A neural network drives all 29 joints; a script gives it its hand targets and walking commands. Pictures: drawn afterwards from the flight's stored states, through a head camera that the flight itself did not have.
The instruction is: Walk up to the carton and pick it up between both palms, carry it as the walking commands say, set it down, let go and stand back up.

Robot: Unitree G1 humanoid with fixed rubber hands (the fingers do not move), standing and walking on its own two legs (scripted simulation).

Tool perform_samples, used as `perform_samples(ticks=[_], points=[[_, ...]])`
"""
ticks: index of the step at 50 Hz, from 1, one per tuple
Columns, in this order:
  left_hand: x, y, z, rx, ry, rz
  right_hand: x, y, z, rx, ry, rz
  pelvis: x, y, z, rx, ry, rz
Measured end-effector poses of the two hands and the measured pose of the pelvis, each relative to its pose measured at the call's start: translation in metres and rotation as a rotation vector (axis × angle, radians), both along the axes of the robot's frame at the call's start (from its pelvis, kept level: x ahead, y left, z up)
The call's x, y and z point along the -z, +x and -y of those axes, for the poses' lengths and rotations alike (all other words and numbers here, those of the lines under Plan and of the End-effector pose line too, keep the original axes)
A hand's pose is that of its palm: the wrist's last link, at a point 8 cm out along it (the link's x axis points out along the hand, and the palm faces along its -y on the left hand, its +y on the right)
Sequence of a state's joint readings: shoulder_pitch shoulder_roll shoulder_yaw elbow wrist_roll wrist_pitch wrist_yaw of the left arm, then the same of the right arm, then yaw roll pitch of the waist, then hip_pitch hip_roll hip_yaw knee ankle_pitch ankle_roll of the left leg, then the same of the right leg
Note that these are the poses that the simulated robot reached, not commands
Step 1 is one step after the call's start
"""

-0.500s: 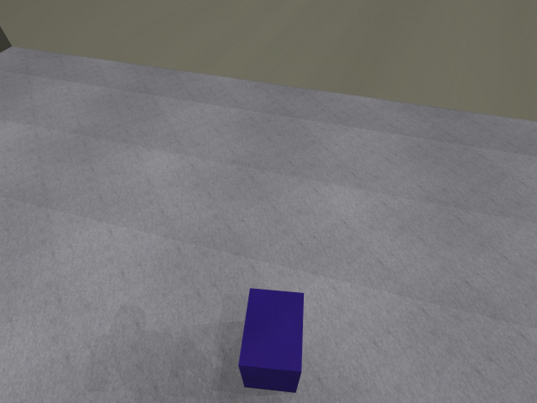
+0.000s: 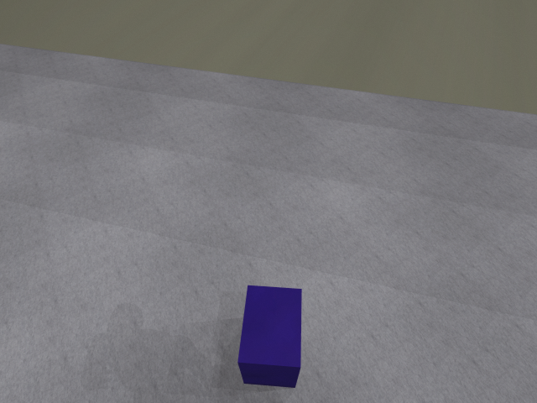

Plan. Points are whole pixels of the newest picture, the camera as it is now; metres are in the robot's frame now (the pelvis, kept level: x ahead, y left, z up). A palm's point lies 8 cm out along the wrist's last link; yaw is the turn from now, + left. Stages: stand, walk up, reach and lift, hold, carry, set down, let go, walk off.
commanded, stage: walk up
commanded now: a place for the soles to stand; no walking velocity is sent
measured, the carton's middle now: (271, 337) +0.42 +0.01 -0.62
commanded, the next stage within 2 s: none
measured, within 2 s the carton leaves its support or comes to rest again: neither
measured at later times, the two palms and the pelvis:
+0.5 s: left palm out of the picture +0.08 +0.29 -0.10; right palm out of the picture +0.09 -0.32 -0.11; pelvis +0.00 -0.01 +0.00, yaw +0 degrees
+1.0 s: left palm out of the picture +0.08 +0.30 -0.10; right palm out of the picture +0.09 -0.31 -0.11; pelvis +0.00 +0.00 +0.00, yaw -1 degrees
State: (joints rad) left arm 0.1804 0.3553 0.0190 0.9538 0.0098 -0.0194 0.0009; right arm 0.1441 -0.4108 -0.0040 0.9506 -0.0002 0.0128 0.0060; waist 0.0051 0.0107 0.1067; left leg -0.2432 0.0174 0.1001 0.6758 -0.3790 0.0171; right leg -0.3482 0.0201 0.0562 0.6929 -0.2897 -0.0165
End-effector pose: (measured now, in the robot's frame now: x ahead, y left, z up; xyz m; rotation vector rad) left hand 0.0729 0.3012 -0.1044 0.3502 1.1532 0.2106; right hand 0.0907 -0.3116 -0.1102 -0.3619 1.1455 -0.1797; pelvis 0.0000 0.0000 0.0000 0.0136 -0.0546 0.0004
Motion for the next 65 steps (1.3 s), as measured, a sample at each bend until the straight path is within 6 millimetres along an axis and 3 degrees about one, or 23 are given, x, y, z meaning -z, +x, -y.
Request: perform_samples(ticks=[25,65], points=[[-0.003,0.005,0.007,0.006,0.008,0.006,0.001,0.000,0.008,0.011,0.007,0.003,-0.001,0.003,0.008,0.008,0.008,0.008],[-0.001,0.006,0.000,0.013,0.001,-0.015,-0.001,-0.005,0.002,0.025,0.000,-0.017,-0.002,0.004,-0.001,0.018,0.001,-0.003]])
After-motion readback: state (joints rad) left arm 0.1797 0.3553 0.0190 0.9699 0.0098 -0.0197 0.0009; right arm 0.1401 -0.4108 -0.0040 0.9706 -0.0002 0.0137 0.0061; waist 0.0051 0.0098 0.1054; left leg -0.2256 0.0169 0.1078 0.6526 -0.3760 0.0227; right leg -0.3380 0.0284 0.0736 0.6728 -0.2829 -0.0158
